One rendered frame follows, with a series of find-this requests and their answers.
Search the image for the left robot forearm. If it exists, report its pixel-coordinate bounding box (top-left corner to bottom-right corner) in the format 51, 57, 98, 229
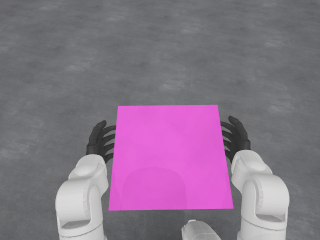
55, 154, 109, 240

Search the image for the robot left hand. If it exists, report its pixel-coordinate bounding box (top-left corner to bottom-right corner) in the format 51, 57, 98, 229
86, 120, 116, 164

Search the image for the right robot forearm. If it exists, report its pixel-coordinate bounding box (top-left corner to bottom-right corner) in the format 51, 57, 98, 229
231, 150, 290, 240

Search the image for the carton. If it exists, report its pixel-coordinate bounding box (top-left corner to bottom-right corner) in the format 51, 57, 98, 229
108, 105, 234, 211

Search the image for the robot right thigh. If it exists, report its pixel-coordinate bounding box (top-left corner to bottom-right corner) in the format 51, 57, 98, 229
181, 221, 221, 240

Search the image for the robot right hand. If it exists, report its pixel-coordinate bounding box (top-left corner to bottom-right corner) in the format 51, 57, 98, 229
220, 116, 251, 164

